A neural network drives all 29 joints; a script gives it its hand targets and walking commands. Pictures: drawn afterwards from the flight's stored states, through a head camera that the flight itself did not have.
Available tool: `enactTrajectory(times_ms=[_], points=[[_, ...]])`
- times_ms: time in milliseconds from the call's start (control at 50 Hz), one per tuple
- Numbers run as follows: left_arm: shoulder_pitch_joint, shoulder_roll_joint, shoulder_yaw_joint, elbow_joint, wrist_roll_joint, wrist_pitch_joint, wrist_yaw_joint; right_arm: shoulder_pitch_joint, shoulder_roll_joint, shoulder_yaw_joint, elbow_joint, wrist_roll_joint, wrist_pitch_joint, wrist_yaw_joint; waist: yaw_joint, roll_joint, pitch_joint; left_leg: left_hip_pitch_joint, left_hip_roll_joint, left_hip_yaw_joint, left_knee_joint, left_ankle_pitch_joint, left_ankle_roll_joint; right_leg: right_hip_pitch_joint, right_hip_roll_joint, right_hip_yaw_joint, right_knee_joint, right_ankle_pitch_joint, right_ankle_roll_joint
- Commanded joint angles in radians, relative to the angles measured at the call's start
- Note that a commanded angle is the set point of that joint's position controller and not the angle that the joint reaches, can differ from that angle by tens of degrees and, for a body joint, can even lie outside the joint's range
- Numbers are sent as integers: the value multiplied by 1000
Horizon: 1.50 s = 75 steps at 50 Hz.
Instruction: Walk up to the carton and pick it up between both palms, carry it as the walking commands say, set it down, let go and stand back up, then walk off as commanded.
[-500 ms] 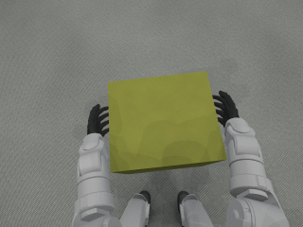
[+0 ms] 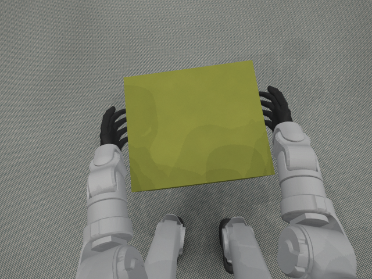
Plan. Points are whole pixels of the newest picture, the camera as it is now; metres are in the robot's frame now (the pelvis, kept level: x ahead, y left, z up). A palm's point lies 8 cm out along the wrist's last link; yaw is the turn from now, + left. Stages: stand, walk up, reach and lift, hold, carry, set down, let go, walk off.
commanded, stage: set down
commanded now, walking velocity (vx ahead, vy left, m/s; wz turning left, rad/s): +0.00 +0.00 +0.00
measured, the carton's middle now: (195, 136) +0.44 +0.04 -0.18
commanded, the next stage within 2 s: none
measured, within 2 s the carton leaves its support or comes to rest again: neither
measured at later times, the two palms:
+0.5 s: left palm (125, 142) +0.42 +0.21 -0.16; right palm (267, 125) +0.46 -0.14 -0.16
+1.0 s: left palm (137, 141) +0.44 +0.21 -0.25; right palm (258, 124) +0.50 -0.14 -0.26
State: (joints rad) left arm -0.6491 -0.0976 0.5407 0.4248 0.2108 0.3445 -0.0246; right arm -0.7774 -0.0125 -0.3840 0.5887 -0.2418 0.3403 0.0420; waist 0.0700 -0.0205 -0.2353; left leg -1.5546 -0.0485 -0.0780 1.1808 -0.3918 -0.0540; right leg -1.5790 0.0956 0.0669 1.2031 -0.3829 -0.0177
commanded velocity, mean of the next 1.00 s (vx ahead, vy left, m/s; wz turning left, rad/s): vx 0.00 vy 0.00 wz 0.00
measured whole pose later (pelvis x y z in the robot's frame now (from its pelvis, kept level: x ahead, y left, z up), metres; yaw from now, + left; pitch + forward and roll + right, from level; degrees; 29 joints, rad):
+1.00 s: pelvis -0.05 +0.01 -0.15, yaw +2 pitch +50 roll +4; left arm -1.07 0.02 0.59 0.60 0.13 0.35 0.07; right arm -1.25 -0.22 -0.31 0.86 -0.18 0.36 -0.02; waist 0.07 0.00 -0.11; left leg -2.12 -0.08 -0.04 1.73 -0.49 -0.07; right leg -2.16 0.11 0.07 1.77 -0.47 0.00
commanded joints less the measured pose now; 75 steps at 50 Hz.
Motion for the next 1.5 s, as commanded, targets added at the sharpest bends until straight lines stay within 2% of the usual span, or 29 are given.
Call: enactTrajectory(times_ms=[0, 160, 280, 440, 580, 820, 1080, 1480], points=[[-591, -814, -638, 58, -174, -16, -313, -462, 943, 552, 52, 160, -22, 260, 19, -74, -878, 314, -76, 121, 5, 326, 31, 596, 17, -24, -58, 399, 28], [-664, -790, -644, 88, -210, -29, -285, -530, 920, 553, 80, 173, -35, 228, 15, -66, -938, 219, -80, 123, 93, 322, 22, 501, 32, -42, 51, 395, 29], [-751, -788, -632, 109, -228, -26, -250, -615, 885, 528, 114, 182, -36, 220, 7, -52, -959, 202, -86, 127, 147, 284, 13, 387, 45, -72, 119, 311, 24], [-889, -782, -566, 157, -215, -10, -212, -748, 838, 461, 192, 182, -23, 229, 7, -41, -935, 164, -87, 141, 209, 178, 10, 235, 50, -99, 192, 156, 19], [-991, -760, -511, 180, -201, 1, -195, -844, 804, 417, 242, 179, -13, 238, 12, -46, -929, 114, -87, 156, 265, 127, 10, 161, 48, -109, 250, 97, 13], [-1114, -711, -489, 166, -222, -3, -197, -962, 778, 429, 238, 198, -9, 222, 18, -86, -989, -18, -89, 186, 383, 122, 11, 171, 39, -101, 355, 146, 16], [-1162, -663, -500, 159, -254, -17, -206, -1025, 761, 470, 227, 231, -20, 192, 31, -127, -1016, -148, -87, 199, 505, 158, 11, 173, 35, -87, 467, 237, 23], [-1256, -588, -523, 181, -293, -53, -163, -1145, 626, 497, 245, 300, -69, 176, 30, -104, -944, -171, -76, 196, 664, 176, 3, 21, 25, -100, 638, 199, 15]])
